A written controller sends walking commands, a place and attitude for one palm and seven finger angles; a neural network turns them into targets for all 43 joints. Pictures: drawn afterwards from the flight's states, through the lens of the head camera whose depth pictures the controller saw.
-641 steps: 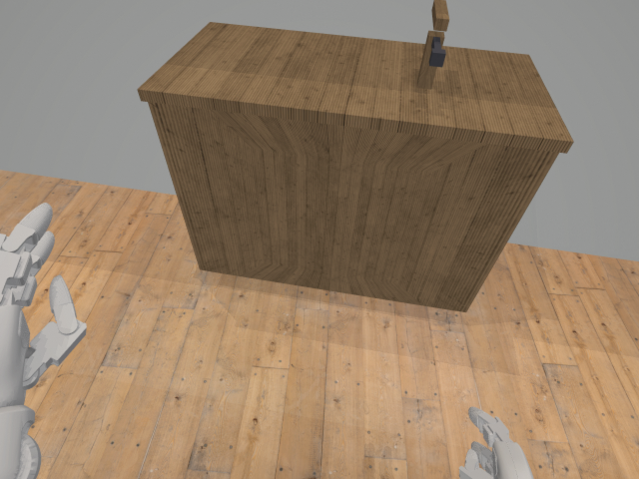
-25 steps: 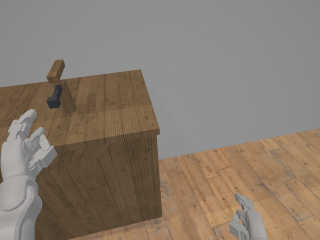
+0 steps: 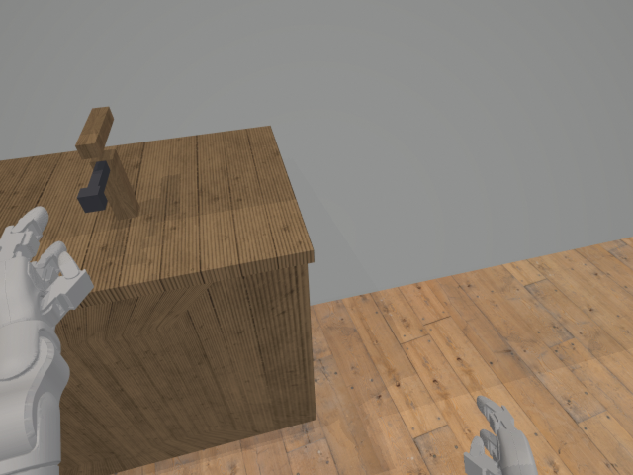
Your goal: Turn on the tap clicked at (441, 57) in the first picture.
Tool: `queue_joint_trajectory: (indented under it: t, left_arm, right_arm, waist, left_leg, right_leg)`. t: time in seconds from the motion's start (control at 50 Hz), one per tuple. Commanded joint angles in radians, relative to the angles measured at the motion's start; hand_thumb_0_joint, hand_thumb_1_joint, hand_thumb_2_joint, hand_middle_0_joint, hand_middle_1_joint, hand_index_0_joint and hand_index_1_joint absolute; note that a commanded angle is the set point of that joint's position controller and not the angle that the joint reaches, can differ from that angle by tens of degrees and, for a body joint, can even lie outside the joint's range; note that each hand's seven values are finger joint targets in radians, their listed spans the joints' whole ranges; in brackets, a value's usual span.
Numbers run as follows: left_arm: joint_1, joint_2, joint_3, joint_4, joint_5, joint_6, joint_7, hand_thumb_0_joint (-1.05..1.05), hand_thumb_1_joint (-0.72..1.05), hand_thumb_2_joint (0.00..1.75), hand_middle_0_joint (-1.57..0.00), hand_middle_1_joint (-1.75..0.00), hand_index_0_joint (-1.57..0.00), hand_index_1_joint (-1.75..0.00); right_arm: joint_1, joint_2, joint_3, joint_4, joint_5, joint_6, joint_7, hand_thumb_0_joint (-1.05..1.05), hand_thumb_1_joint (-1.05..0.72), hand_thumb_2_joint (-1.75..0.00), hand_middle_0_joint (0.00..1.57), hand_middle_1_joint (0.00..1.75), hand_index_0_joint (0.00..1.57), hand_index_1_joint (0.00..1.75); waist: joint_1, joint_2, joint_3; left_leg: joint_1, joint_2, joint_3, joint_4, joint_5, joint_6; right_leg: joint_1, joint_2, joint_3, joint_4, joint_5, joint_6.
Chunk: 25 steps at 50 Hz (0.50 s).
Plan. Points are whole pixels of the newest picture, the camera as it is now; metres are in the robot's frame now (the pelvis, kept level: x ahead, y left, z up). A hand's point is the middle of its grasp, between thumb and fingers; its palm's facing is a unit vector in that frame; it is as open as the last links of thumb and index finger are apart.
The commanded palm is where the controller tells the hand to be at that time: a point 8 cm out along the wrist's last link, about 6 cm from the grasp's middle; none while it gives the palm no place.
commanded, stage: reach beside the lever's end, fingers flat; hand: left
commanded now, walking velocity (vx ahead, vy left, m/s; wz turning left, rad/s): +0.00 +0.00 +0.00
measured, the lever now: (92, 199) +0.42 +0.40 +0.14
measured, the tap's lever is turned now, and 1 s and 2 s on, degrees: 0 0 0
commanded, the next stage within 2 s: push the lever round in 1.38 s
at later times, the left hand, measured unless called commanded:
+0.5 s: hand (78, 250) +0.31 +0.35 +0.15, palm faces +0.59 -0.81 -0.06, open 7.7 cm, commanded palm +0.27 +0.39 +0.15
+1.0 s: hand (83, 225) +0.38 +0.39 +0.13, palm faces +0.59 -0.81 -0.07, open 7.8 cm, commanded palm +0.32 +0.43 +0.13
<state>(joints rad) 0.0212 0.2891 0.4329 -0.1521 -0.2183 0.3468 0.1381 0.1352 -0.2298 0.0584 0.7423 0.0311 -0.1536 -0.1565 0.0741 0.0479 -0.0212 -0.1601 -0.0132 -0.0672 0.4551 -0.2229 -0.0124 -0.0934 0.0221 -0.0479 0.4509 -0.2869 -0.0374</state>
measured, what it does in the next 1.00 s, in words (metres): stands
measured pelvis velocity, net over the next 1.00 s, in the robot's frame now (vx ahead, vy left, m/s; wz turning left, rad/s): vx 0.00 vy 0.02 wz -0.02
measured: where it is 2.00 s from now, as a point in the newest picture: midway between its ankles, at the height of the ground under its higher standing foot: outside the picture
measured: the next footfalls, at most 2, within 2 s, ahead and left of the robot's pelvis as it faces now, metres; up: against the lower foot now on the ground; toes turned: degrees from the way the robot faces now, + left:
none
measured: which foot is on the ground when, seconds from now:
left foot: down 0.00-1.00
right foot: down 0.00-1.00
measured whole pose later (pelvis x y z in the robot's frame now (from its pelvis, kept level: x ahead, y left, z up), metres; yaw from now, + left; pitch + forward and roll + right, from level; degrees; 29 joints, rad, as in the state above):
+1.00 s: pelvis +0.00 +0.02 -0.01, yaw -1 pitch +5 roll -1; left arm -0.51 0.61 0.64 0.83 -0.10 -0.03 -0.03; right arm 0.32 -0.28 0.02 0.72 0.03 -0.08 -0.12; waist -0.04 0.02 -0.05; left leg -0.42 0.00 -0.05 0.60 -0.27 0.01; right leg -0.34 0.03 -0.04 0.54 -0.30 -0.02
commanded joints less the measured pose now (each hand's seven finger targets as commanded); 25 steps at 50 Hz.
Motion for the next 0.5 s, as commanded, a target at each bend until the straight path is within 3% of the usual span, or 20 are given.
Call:
queue_joint_trajectory:
  t: [0.0,0.02,0.06,0.1,0.14,0.22,0.28,0.4,0.46,0.48]
  left_arm:
    - [-0.337,0.301,0.107,-0.121,0.013,-0.088,-0.011,0.00,0.90,0.90,-0.18,-0.25,-0.18,-0.25]
    - [-0.340,0.296,0.102,-0.114,0.015,-0.093,-0.014,0.00,0.90,0.90,-0.18,-0.24,-0.18,-0.24]
    - [-0.366,0.324,0.124,-0.086,0.015,-0.110,-0.018,0.00,0.90,0.90,-0.18,-0.24,-0.18,-0.24]
    - [-0.370,0.312,0.108,-0.059,0.016,-0.125,-0.029,0.00,0.90,0.90,-0.18,-0.23,-0.18,-0.23]
    - [-0.352,0.328,0.127,-0.005,0.012,-0.132,-0.038,0.00,0.90,0.90,-0.18,-0.23,-0.18,-0.23]
    - [-0.442,0.379,0.151,0.080,0.016,-0.149,-0.059,0.00,0.90,0.90,-0.17,-0.22,-0.17,-0.22]
    - [-0.520,0.401,0.143,0.099,0.032,-0.186,-0.061,0.00,0.90,0.90,-0.17,-0.21,-0.17,-0.21]
    - [-0.578,0.435,0.145,0.235,0.042,-0.243,-0.085,0.00,0.90,0.90,-0.16,-0.19,-0.16,-0.19]
    - [-0.616,0.495,0.185,0.326,0.045,-0.253,-0.096,0.00,0.90,0.90,-0.16,-0.19,-0.16,-0.19]
    - [-0.633,0.500,0.183,0.334,0.048,-0.260,-0.100,0.00,0.90,0.90,-0.16,-0.18,-0.16,-0.18]
  right_arm:
    - [-0.159,-0.112,-0.042,-0.158,-0.002,-0.051,-0.012,0.00,-0.90,-0.90,0.20,0.30,0.20,0.30]
    - [-0.158,-0.113,-0.041,-0.164,-0.002,-0.050,-0.011,0.00,-0.90,-0.90,0.20,0.30,0.20,0.30]
    - [-0.141,-0.118,-0.045,-0.160,-0.003,-0.049,-0.007,0.00,-0.90,-0.90,0.20,0.30,0.20,0.30]
    - [-0.134,-0.119,-0.045,-0.167,0.000,-0.048,-0.004,0.00,-0.90,-0.90,0.20,0.30,0.20,0.30]
    - [-0.119,-0.125,-0.050,-0.169,0.001,-0.045,-0.002,0.00,-0.90,-0.90,0.20,0.30,0.20,0.30]
    - [-0.100,-0.137,-0.055,-0.166,0.007,-0.039,-0.004,0.00,-0.90,-0.90,0.20,0.30,0.20,0.30]
    - [-0.084,-0.140,-0.058,-0.162,0.006,-0.041,-0.003,0.00,-0.90,-0.90,0.20,0.30,0.20,0.30]
    - [-0.039,-0.156,-0.067,-0.148,0.007,-0.038,-0.005,0.00,-0.90,-0.90,0.20,0.30,0.20,0.30]
    - [-0.011,-0.165,-0.071,-0.141,0.008,-0.031,-0.005,0.00,-0.90,-0.90,0.20,0.30,0.20,0.30]
    - [-0.010,-0.164,-0.071,-0.146,0.007,-0.030,-0.003,0.00,-0.90,-0.90,0.20,0.30,0.20,0.30]
  waist:
    - [-0.012,0.018,-0.125]
    - [-0.010,0.042,-0.137]
    - [-0.011,0.041,-0.163]
    - [-0.015,0.040,-0.168]
    - [-0.013,0.005,-0.162]
    - [-0.029,-0.005,-0.153]
    - [-0.040,0.058,-0.169]
    - [-0.053,0.028,-0.184]
    - [-0.053,0.007,-0.181]
    - [-0.053,0.037,-0.198]
  left_leg:
    - [0.032,-0.022,0.047,-0.055,0.158,0.033]
    - [0.037,-0.023,0.048,-0.054,0.169,0.032]
    - [0.043,-0.022,0.049,-0.045,0.198,0.032]
    - [0.041,-0.021,0.049,-0.043,0.208,0.032]
    - [0.025,-0.021,0.049,-0.039,0.213,0.034]
    - [0.002,-0.019,0.052,-0.029,0.184,0.037]
    - [0.014,-0.019,0.048,-0.024,0.171,0.035]
    - [-0.007,-0.016,0.039,-0.012,0.154,0.037]
    - [-0.038,-0.017,0.040,-0.006,0.136,0.039]
    - [-0.039,-0.017,0.040,-0.005,0.138,0.038]
  right_leg:
    - [-0.036,-0.003,0.013,-0.083,0.183,0.025]
    - [-0.033,-0.003,0.012,-0.077,0.197,0.024]
    - [-0.024,-0.001,0.011,-0.070,0.236,0.024]
    - [-0.026,-0.002,0.008,-0.060,0.253,0.023]
    - [-0.032,0.000,0.005,-0.052,0.268,0.025]
    - [-0.063,-0.004,0.011,-0.054,0.242,0.030]
    - [-0.085,-0.002,0.015,-0.051,0.213,0.024]
    - [-0.106,0.001,0.013,-0.038,0.201,0.022]
    - [-0.110,0.002,0.014,-0.039,0.188,0.025]
    - [-0.110,-0.001,0.017,-0.035,0.191,0.024]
